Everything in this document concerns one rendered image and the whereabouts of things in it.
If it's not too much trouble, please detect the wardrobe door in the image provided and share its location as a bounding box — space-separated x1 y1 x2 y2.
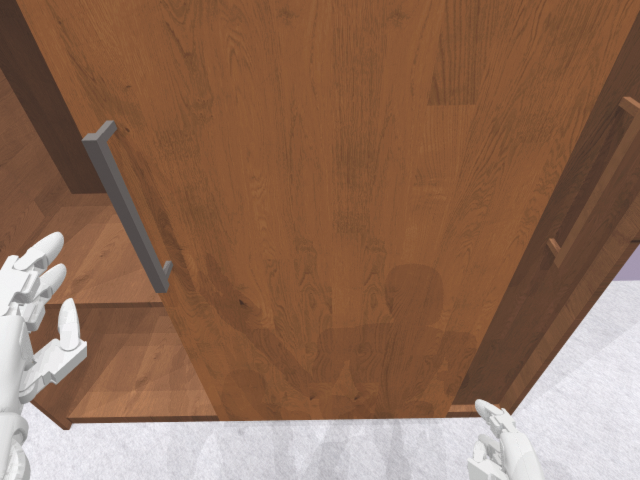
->
452 10 640 405
16 0 640 421

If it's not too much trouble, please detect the right robot hand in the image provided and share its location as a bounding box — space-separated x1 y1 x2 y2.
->
467 399 545 480

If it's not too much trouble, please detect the handle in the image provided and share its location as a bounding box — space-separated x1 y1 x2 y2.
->
81 120 173 293
554 108 640 269

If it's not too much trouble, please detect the left robot hand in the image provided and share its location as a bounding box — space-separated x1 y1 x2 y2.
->
0 232 87 416

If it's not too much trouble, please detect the robot left forearm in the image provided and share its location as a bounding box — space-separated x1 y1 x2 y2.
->
0 412 31 480

